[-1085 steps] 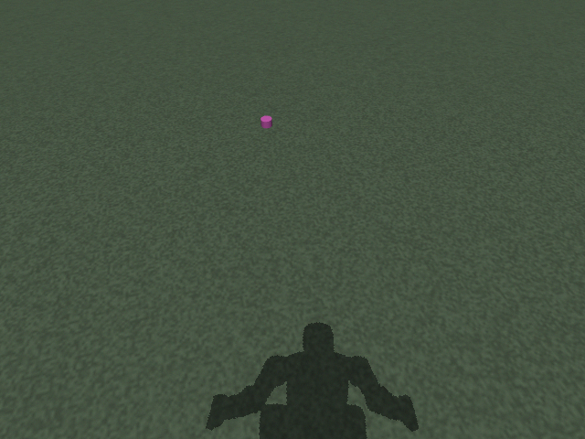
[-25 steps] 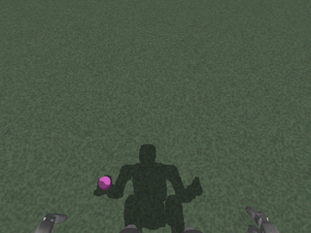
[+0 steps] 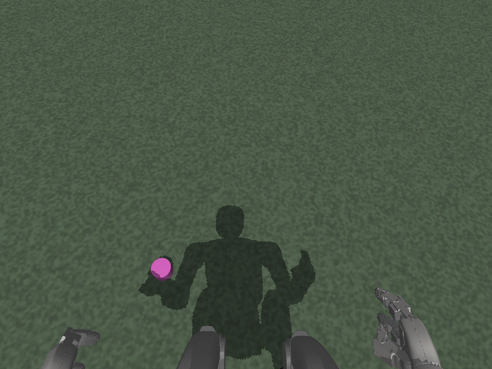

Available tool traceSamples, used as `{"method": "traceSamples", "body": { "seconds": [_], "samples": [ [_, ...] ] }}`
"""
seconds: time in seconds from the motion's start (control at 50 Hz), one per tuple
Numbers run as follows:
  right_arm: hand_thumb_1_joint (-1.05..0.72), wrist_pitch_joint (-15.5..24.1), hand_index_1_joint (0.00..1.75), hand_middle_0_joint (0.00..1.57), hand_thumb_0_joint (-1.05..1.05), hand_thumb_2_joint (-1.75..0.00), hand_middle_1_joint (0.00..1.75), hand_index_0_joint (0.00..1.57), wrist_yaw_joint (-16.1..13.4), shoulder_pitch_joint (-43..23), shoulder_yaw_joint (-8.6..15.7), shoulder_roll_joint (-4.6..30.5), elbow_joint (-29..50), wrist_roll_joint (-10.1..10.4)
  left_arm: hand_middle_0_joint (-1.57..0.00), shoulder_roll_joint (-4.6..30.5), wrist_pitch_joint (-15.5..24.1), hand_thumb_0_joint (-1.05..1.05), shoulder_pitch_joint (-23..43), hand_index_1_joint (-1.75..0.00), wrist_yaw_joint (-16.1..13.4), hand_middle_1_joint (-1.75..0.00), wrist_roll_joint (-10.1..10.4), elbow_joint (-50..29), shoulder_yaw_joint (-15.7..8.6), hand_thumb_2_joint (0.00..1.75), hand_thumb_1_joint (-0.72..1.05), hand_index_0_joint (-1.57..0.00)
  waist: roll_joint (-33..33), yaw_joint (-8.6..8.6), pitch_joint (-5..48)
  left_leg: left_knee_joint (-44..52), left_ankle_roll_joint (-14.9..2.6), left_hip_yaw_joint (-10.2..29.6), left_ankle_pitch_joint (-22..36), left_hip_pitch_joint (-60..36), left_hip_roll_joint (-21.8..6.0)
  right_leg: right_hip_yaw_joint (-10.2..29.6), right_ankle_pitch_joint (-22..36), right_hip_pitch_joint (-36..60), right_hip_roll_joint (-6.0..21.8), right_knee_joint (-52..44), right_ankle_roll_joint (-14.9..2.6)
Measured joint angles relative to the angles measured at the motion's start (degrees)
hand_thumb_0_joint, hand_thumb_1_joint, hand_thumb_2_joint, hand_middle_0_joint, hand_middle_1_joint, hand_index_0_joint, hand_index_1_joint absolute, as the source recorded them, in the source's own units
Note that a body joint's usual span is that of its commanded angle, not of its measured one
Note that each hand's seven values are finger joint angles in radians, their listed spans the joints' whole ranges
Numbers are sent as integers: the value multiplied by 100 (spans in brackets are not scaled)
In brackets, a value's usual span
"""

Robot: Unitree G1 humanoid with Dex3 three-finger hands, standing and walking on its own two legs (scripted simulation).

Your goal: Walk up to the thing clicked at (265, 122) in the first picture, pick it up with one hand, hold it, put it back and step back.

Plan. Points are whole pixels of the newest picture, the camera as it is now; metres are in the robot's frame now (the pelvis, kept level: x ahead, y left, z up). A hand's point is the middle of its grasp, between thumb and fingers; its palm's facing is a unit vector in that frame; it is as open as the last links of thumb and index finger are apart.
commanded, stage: rise first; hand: left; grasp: from above
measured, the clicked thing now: (162, 269) +0.44 +0.30 -0.64
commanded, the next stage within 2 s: none
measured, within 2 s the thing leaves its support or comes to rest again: neither
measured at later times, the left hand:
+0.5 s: hand (111, 321) +0.24 +0.32 -0.31, palm faces -0.44 -0.43 -0.79, open 14.0 cm
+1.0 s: hand (127, 292) +0.33 +0.34 -0.44, palm faces -0.46 -0.11 -0.88, open 13.9 cm
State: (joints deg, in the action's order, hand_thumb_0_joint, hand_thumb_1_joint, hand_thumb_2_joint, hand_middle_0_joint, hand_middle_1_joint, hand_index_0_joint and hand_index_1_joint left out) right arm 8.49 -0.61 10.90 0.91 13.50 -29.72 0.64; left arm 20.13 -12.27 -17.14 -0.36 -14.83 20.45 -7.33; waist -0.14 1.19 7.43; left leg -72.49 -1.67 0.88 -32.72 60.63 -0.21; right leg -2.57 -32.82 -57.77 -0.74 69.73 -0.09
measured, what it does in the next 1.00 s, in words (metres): lowers itself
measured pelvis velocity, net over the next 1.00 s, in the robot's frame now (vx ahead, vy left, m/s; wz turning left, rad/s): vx -0.09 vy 0.00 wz -0.12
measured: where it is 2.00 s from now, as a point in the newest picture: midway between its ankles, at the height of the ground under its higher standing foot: outside the picture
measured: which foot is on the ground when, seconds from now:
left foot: down 0.00-1.00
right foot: down 0.00-1.00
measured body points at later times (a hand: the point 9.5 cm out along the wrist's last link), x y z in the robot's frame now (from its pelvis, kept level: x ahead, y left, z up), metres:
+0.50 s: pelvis -0.06 -0.01 -0.18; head +0.14 +0.00 +0.22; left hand +0.26 +0.34 -0.27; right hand +0.12 -0.29 -0.31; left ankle +0.01 +0.10 -0.63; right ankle +0.00 -0.12 -0.63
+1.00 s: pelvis -0.09 +0.00 -0.30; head +0.15 +0.05 +0.08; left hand +0.35 +0.34 -0.39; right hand -0.01 -0.29 -0.42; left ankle +0.01 +0.10 -0.63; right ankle +0.00 -0.12 -0.63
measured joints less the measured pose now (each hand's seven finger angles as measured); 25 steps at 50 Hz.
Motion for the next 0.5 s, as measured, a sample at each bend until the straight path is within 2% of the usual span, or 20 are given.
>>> {"method": "traceSamples", "body": {
  "seconds": [0.08, 0.16, 0.28, 0.38, 0.5],
  "samples": [
    [-91, 48, 30, 20, 1, -90, 30, 20, 15, -28, -2, 25, -21, 5, -9, 87, 91, 0, 31, -107, -7, -108, -162, 36, 27, 95, -54, -9, -7, -14, 45, -292, 7, 17, -69, 333, 5, -21, -85, -329, 8, 304, -11],
    [-91, 197, 30, 20, 1, -90, 30, 20, 48, -140, -2, 107, -86, -20, -9, 291, 471, 0, 472, -108, -24, -108, -503, 593, -32, 95, -54, -10, 23, -16, 121, -771, 20, 19, -162, 924, 21, -32, -213, -931, 31, 831, -30],
    [-90, 361, 30, 20, 1, -89, 30, 20, 133, -440, 85, 300, -299, -65, -8, 751, 1332, -1, 1470, -108, 19, -109, -1233, 1454, -192, 94, -53, -9, 76, -1, 228, -1896, 53, 13, -386, 2263, 19, -44, -484, -2293, 50, 2029, -66],
    [-90, 295, 30, 20, 1, -89, 30, 20, 207, -635, 141, 442, -522, -62, -9, 1096, 2072, -1, 2339, -109, -37, -109, -1939, 1901, -301, 97, -54, -9, 47, -20, 273, -2871, 75, 26, -544, 3415, -23, -75, -649, -3456, 29, 3020, -112],
    [-90, 83, 30, 20, 1, -89, 30, 20, 328, -739, 186, 442, -785, -85, -9, 1492, 2506, 0, 3481, -109, -241, -109, -2664, 2749, -508, 99, -54, -9, 13, -69, 120, -3831, 84, 84, -589, 4576, -96, -154, -672, -4623, -19, 3962, -164]
  ]
}}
